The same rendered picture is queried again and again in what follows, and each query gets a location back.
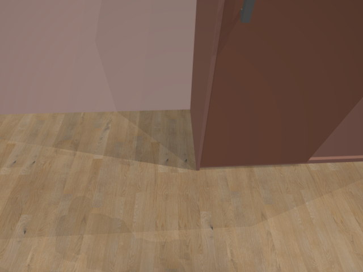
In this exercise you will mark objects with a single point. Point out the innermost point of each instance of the wardrobe door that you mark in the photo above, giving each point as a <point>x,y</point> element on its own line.
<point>347,138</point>
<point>284,81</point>

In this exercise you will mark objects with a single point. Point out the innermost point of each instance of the handle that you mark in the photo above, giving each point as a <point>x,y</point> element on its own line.
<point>246,11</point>

